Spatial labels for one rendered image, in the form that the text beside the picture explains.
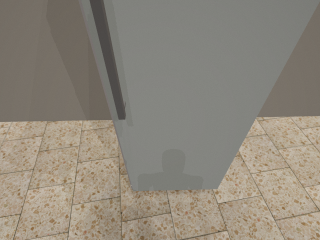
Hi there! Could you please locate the handle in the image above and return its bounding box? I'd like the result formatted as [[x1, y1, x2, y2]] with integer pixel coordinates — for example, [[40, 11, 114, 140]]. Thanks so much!
[[89, 0, 126, 120]]

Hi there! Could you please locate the fridge door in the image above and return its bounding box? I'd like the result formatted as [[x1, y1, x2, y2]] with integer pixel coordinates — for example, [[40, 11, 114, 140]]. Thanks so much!
[[81, 0, 320, 191]]

